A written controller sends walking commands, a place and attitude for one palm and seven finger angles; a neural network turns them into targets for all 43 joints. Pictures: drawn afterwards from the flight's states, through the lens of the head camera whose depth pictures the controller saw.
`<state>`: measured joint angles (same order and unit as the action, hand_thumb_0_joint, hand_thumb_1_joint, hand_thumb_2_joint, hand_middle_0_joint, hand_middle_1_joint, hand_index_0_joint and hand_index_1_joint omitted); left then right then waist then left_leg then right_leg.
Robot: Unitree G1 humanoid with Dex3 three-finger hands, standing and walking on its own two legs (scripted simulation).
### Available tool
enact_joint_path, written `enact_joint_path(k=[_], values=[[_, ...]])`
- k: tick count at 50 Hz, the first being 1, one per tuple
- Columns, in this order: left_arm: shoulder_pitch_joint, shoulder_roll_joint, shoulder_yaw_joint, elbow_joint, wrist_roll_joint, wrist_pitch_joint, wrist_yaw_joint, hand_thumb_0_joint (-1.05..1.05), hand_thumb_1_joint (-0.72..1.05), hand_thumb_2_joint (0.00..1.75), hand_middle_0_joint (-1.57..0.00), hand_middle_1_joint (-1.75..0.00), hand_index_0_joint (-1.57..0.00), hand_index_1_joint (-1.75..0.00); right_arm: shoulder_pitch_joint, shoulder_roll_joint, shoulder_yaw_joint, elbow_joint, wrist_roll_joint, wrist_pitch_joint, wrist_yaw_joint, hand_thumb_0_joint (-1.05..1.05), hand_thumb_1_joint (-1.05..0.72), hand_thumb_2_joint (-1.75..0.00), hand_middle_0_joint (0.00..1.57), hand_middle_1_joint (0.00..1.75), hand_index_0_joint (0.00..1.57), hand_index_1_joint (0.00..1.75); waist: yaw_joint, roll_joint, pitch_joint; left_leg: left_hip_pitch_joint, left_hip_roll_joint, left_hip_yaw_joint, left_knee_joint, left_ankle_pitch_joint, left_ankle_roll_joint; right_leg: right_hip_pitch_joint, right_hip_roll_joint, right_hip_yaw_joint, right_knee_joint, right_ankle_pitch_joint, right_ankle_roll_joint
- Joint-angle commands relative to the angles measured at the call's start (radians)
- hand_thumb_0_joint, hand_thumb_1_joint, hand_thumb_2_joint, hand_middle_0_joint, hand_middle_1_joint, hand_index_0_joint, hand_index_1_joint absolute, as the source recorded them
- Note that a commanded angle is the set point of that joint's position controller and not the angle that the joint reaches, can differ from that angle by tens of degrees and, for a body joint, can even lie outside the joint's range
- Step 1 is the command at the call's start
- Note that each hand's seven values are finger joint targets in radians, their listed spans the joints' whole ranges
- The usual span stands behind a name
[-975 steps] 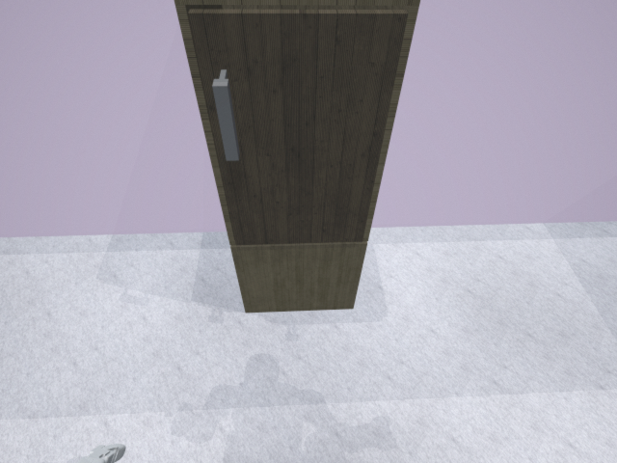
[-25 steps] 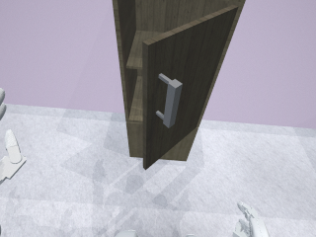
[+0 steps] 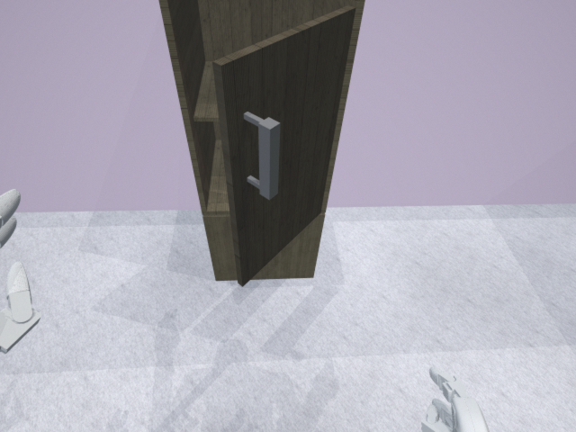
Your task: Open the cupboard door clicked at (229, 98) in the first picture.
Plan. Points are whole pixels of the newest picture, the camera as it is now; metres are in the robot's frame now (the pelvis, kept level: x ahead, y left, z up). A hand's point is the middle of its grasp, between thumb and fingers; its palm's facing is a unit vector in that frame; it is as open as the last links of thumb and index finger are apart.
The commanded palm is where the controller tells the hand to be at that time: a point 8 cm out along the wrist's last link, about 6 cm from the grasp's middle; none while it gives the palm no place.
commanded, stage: stop stepping back and stand still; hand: left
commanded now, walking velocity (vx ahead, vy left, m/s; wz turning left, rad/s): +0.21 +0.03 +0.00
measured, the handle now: (259, 156) +0.54 +0.09 +0.09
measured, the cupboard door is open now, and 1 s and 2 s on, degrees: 47 47 47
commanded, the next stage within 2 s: let the arm hang, fingers relaxed in 0.64 s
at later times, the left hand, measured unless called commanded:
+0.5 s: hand out of the picture +0.11 +0.29 +0.16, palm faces +0.55 -0.76 -0.34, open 7.4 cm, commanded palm +0.04 +0.32 +0.18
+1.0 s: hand out of the picture +0.02 +0.18 -0.16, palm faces +0.11 -0.98 -0.16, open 7.4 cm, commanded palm none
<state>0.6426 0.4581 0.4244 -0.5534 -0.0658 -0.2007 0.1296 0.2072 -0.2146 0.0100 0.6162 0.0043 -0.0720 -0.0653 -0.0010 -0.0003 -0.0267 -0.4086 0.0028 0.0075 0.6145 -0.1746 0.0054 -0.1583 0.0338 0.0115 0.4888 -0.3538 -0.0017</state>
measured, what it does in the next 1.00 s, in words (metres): steps on the spot: left foot, then right foot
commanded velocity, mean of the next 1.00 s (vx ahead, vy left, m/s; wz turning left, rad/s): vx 0.09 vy -0.02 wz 0.00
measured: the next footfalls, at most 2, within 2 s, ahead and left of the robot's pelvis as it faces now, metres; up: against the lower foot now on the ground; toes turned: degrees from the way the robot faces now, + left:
left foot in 0.46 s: -0.02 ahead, +0.13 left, +0.00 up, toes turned +11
right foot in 0.72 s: -0.01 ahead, -0.09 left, +0.00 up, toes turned +0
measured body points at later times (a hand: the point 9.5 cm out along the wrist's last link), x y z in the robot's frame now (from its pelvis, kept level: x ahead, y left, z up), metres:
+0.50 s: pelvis -0.07 +0.01 -0.01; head -0.10 +0.03 +0.44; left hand +0.08 +0.33 +0.18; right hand +0.09 -0.23 -0.09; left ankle -0.04 +0.12 -0.74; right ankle -0.06 -0.12 -0.73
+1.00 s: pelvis -0.05 +0.01 -0.01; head -0.04 +0.01 +0.44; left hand +0.01 +0.23 -0.15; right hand +0.05 -0.23 -0.14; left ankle -0.06 +0.12 -0.73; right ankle -0.05 -0.09 -0.73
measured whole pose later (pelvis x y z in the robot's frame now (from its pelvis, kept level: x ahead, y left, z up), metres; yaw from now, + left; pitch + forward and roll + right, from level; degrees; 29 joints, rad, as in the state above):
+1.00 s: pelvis -0.05 +0.01 -0.01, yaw +7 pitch -2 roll +0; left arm 0.25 0.15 0.01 0.80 0.02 0.06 0.01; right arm 0.22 -0.22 -0.01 0.89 -0.04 0.03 0.00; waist -0.04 -0.01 0.05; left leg -0.28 0.03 0.06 0.63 -0.30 0.01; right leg -0.24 -0.04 -0.13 0.63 -0.35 -0.02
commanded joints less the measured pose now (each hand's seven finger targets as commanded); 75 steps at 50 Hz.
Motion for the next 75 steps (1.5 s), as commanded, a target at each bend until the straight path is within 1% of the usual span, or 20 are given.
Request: enact_joint_path(k=[1, 3, 6, 11, 12, 15, 21, 24, 26, 28, 30, 34, 36, 37, 40, 44, 48, 52, 63, 75], values=[[-0.145, 0.137, 0.105, -0.111, 0.002, -0.040, 0.040, 0.00, 0.90, 0.90, -0.20, -0.30, -0.20, -0.30, -0.090, -0.144, -0.057, -0.148, 0.015, -0.090, -0.037, 0.00, -0.90, -0.90, 0.20, 0.30, 0.20, 0.30, -0.006, -0.001, -0.028, 0.232, 0.088, -0.085, -0.188, 0.187, 0.025, -0.091, -0.101, 0.039, -0.101, 0.258, 0.002], [-0.111, 0.133, 0.098, -0.100, 0.011, -0.041, 0.038, 0.00, 0.90, 0.90, -0.20, -0.30, -0.20, -0.30, -0.075, -0.129, -0.039, -0.140, 0.000, -0.095, -0.034, 0.00, -0.90, -0.90, 0.20, 0.30, 0.20, 0.30, -0.009, 0.142, -0.061, 0.227, 0.099, -0.154, -0.234, 0.216, 0.037, -0.067, -0.053, -0.019, -0.057, 0.208, 0.013], [-0.154, 0.133, 0.095, -0.164, 0.027, -0.062, 0.042, 0.00, 0.90, 0.90, -0.20, -0.30, -0.20, -0.30, -0.094, -0.130, -0.038, -0.140, -0.010, -0.118, -0.032, 0.00, -0.90, -0.90, 0.20, 0.30, 0.20, 0.30, -0.001, 0.205, -0.014, 0.060, 0.142, -0.265, -0.461, -0.346, 0.040, 0.011, -0.005, -0.033, -0.010, -0.020, 0.009], [-0.088, 0.131, 0.107, -0.140, 0.033, -0.048, 0.045, 0.00, 0.90, 0.90, -0.20, -0.30, -0.20, -0.30, -0.084, -0.115, -0.052, -0.147, -0.017, -0.115, -0.024, 0.00, -0.90, -0.90, 0.20, 0.30, 0.20, 0.30, 0.007, 0.145, -0.038, -0.031, 0.073, -0.137, -0.411, -0.452, 0.002, 0.093, 0.010, -0.074, -0.070, -0.104, -0.031], [-0.074, 0.140, 0.115, -0.149, 0.031, -0.047, 0.045, 0.00, 0.90, 0.90, -0.20, -0.30, -0.20, -0.30, -0.081, -0.111, -0.056, -0.145, -0.019, -0.110, -0.022, 0.00, -0.90, -0.90, 0.20, 0.30, 0.20, 0.30, 0.004, 0.094, -0.064, 0.018, 0.039, -0.088, -0.298, -0.394, -0.002, 0.047, -0.026, -0.031, -0.119, -0.154, -0.055], [-0.107, 0.137, 0.121, -0.129, 0.023, -0.042, 0.047, 0.00, 0.90, 0.90, -0.20, -0.30, -0.20, -0.30, -0.066, -0.120, -0.074, -0.112, -0.023, -0.081, -0.018, 0.00, -0.90, -0.90, 0.20, 0.30, 0.20, 0.30, 0.006, -0.204, 0.009, -0.036, -0.026, -0.005, 0.364, -0.185, -0.016, -0.223, -0.342, 0.430, -0.354, -0.426, -0.230], [-0.360, 0.098, 0.029, -0.021, 0.053, -0.053, 0.050, 0.00, 0.90, 0.90, -0.20, -0.30, -0.20, -0.30, -0.069, -0.115, -0.050, -0.089, -0.014, -0.103, -0.047, 0.00, -0.90, -0.90, 0.20, 0.30, 0.20, 0.30, -0.027, -0.044, 0.095, 0.216, 0.027, 0.060, -0.045, -0.235, 0.025, -0.362, -0.209, 0.111, -0.159, -0.361, -0.108], [-0.356, 0.112, 0.069, -0.171, 0.053, -0.075, 0.056, 0.00, 0.90, 0.90, -0.20, -0.30, -0.20, -0.30, -0.052, -0.137, -0.053, -0.125, -0.015, -0.122, -0.038, 0.00, -0.90, -0.90, 0.20, 0.30, 0.20, 0.30, -0.008, 0.315, 0.014, 0.243, 0.292, -0.416, -0.403, -0.460, 0.158, -0.369, 0.006, -0.084, 0.392, -0.190, 0.000], [-0.306, 0.155, 0.118, -0.185, 0.056, -0.084, 0.051, 0.00, 0.90, 0.90, -0.20, -0.30, -0.20, -0.30, -0.062, -0.091, -0.049, -0.117, -0.021, -0.146, -0.019, 0.00, -0.90, -0.90, 0.20, 0.30, 0.20, 0.30, -0.024, 0.236, 0.057, 0.099, 0.340, -0.578, -0.516, -0.618, 0.208, -0.395, -0.044, 0.030, 0.603, -0.143, -0.005], [-0.184, 0.135, 0.110, -0.171, 0.053, -0.078, 0.050, 0.00, 0.90, 0.90, -0.20, -0.30, -0.20, -0.30, -0.075, -0.086, -0.046, -0.095, -0.015, -0.160, -0.002, 0.00, -0.90, -0.90, 0.20, 0.30, 0.20, 0.30, -0.006, 0.123, 0.040, 0.108, 0.302, -0.386, -0.439, -0.389, 0.193, -0.333, -0.087, 0.022, 0.479, -0.071, 0.004], [-0.138, 0.124, 0.115, -0.199, 0.051, -0.074, 0.051, 0.00, 0.90, 0.90, -0.20, -0.30, -0.20, -0.30, -0.074, -0.098, -0.046, -0.102, -0.018, -0.164, 0.003, 0.00, -0.90, -0.90, 0.20, 0.30, 0.20, 0.30, 0.003, 0.213, 0.009, 0.057, 0.233, -0.220, -0.415, -0.305, 0.142, -0.177, -0.057, -0.051, 0.297, -0.042, 0.007], [-0.102, 0.121, 0.120, -0.106, 0.045, -0.060, 0.052, 0.00, 0.90, 0.90, -0.20, -0.30, -0.20, -0.30, -0.057, -0.104, -0.043, -0.112, -0.018, -0.130, -0.005, 0.00, -0.90, -0.90, 0.20, 0.30, 0.20, 0.30, -0.004, 0.145, -0.010, -0.041, 0.151, -0.082, -0.281, -0.317, 0.065, 0.083, -0.022, -0.090, -0.041, 0.013, -0.005], [-0.119, 0.138, 0.121, -0.060, 0.035, -0.054, 0.044, 0.00, 0.90, 0.90, -0.20, -0.30, -0.20, -0.30, -0.054, -0.094, -0.045, -0.120, -0.017, -0.112, -0.008, 0.00, -0.90, -0.90, 0.20, 0.30, 0.20, 0.30, -0.020, -0.058, -0.005, -0.048, 0.048, -0.002, -0.029, -0.205, 0.014, 0.026, -0.191, 0.213, -0.198, 0.022, -0.092], [-0.166, -0.059, -0.284, 0.647, 0.134, 0.124, -0.100, 0.00, 0.90, 0.90, -0.20, -0.30, -0.20, -0.30, -0.046, -0.162, -0.078, 0.096, -0.004, -0.102, 0.081, 0.00, -0.90, -0.90, 0.20, 0.30, 0.20, 0.30, -0.050, -0.116, -0.035, -0.082, 0.049, 0.026, 0.196, -0.177, -0.007, -0.078, -0.386, 0.212, -0.069, 0.433, -0.144], [-0.268, -0.141, -0.298, 0.759, 0.107, 0.197, -0.115, 0.00, 0.90, 0.90, -0.20, -0.30, -0.20, -0.30, 0.060, -0.078, -0.063, 0.085, -0.020, 0.027, 0.072, 0.00, -0.90, -0.90, 0.20, 0.30, 0.20, 0.30, -0.034, -0.293, -0.025, -0.088, 0.031, 0.031, 0.272, -0.321, -0.006, -0.071, -0.301, 0.098, -0.041, 0.415, -0.176], [-0.320, -0.111, -0.325, 1.025, 0.104, 0.196, -0.108, 0.00, 0.90, 0.90, -0.20, -0.30, -0.20, -0.30, 0.004, -0.071, -0.062, 0.101, -0.038, 0.079, 0.067, 0.00, -0.90, -0.90, 0.20, 0.30, 0.20, 0.30, -0.006, -0.304, 0.028, -0.007, 0.002, 0.063, 0.082, -0.267, 0.001, 0.031, -0.265, 0.028, -0.006, 0.789, -0.145], [-0.362, -0.151, -0.367, 1.250, 0.085, 0.204, -0.106, 0.00, 0.90, 0.90, -0.20, -0.30, -0.20, -0.30, 0.040, -0.117, -0.040, 0.225, -0.050, 0.071, 0.057, 0.00, -0.90, -0.90, 0.20, 0.30, 0.20, 0.30, 0.002, 0.072, -0.034, 0.219, 0.158, -0.088, -0.135, 0.311, 0.056, -0.060, -0.144, -0.035, 0.016, 0.276, -0.021], [-0.350, -0.185, -0.360, 1.446, 0.081, 0.200, -0.109, 0.00, 0.90, 0.90, -0.20, -0.30, -0.20, -0.30, 0.021, -0.067, -0.027, 0.312, -0.041, 0.072, 0.038, 0.00, -0.90, -0.90, 0.20, 0.30, 0.20, 0.30, 0.006, 0.231, 0.016, 0.163, 0.129, -0.057, -0.224, 0.117, 0.035, 0.011, -0.136, -0.029, -0.085, 0.210, -0.036], [-0.331, -0.192, -0.402, 1.661, 0.073, 0.190, -0.102, 0.00, 0.90, 0.90, -0.20, -0.30, -0.20, -0.30, 0.112, -0.046, -0.024, 0.462, -0.023, 0.072, 0.028, 0.00, -0.90, -0.90, 0.20, 0.30, 0.20, 0.30, -0.008, -0.018, 0.056, 0.258, 0.123, -0.027, -0.274, 0.142, 0.033, 0.005, -0.157, -0.036, -0.154, 0.269, -0.037], [-0.299, -0.218, -0.402, 1.703, 0.073, 0.192, -0.092, 0.00, 0.90, 0.90, -0.20, -0.30, -0.20, -0.30, 0.144, -0.008, -0.018, 0.520, -0.025, 0.070, 0.029, 0.00, -0.90, -0.90, 0.20, 0.30, 0.20, 0.30, -0.002, -0.002, 0.116, 0.224, 0.110, -0.018, -0.311, 0.039, 0.031, -0.029, -0.156, -0.030, -0.161, 0.167, -0.033]])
